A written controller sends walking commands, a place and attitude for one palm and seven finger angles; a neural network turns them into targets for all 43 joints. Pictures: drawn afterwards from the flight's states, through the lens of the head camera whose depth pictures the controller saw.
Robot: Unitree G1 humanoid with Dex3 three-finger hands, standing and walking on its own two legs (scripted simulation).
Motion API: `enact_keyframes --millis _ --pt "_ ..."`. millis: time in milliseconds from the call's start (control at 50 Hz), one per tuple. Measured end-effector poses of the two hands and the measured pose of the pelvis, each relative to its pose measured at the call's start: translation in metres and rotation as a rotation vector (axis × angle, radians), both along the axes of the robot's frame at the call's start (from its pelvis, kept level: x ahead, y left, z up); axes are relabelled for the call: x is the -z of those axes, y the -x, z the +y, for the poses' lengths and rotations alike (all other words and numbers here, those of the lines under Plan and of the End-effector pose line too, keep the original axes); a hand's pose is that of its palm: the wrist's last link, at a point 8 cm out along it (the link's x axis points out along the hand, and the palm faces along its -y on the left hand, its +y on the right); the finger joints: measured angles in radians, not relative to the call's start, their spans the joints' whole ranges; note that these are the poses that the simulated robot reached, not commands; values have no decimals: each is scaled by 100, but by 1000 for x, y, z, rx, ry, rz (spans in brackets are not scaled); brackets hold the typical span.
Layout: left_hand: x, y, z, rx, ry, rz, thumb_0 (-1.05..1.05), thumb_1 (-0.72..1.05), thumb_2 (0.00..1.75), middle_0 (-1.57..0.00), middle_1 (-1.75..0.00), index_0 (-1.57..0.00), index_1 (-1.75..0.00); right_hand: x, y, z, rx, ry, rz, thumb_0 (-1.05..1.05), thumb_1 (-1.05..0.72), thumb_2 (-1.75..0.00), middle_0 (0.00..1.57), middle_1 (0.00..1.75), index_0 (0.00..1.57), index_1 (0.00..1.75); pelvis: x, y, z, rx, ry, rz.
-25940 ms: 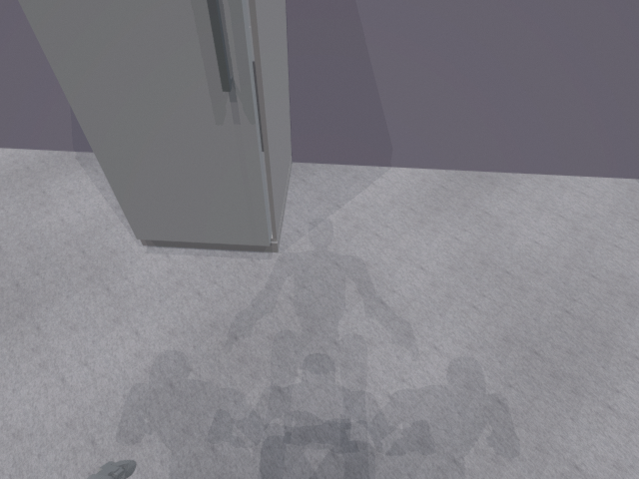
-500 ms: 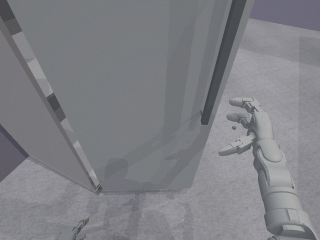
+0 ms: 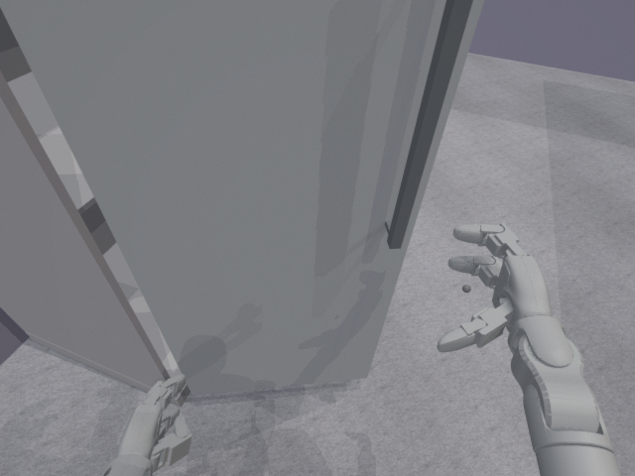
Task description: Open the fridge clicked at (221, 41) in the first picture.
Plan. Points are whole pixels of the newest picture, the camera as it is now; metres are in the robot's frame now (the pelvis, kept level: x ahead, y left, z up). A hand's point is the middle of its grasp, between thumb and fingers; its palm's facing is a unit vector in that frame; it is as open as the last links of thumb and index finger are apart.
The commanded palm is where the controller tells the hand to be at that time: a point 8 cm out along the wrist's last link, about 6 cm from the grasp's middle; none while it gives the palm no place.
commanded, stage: slip the hand off the handle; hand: right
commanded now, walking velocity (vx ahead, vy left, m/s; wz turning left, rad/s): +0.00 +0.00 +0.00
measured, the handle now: (423, 108) +0.52 -0.11 +0.24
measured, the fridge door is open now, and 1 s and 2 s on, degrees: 62 62 62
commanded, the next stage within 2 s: draw the hand back to the body in 0.20 s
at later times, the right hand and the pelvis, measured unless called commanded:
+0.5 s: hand (488, 277) +0.32 -0.18 +0.13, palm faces +0.22 +0.98 +0.01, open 14.7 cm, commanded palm +0.27 -0.22 +0.13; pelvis +0.01 +0.00 +0.00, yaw +1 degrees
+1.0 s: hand (565, 339) +0.24 -0.24 +0.13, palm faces +0.32 +0.92 -0.23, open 13.8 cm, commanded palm +0.20 -0.27 +0.15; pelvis +0.00 -0.01 +0.01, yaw +1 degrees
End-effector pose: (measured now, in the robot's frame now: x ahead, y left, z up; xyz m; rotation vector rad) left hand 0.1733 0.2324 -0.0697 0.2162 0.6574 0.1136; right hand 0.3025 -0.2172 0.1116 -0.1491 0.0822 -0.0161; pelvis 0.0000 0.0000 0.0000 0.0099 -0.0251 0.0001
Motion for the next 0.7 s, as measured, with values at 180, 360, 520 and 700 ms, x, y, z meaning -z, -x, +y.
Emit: enact_keyframes --millis 180,360,520,700 --pt "9 11 10 -32 16 23 1 90 89 -20 -30 -21 -30 -10 -12 4 -38 -3 -2 -2 55 -20 25 115 25 115 0 -3 5 -5 5 14" --pt "16 28 17 -67 15 54 1 90 89 -20 -30 -21 -30 -2 -4 0 2 -73 -15 -2 55 -20 25 115 25 115 1 -8 5 -14 8 12" --pt "11 18 7 -34 18 23 1 90 89 -20 -30 -20 -30 -14 16 -13 198 -109 -135 -2 55 -20 25 115 25 115 1 -11 1 -20 5 16" --pt "0 -8 -12 -5 24 -54 1 90 89 -20 -30 -21 -30 -23 47 -32 174 -141 -122 -2 55 -20 25 115 25 115 -1 -9 -2 -15 4 -17"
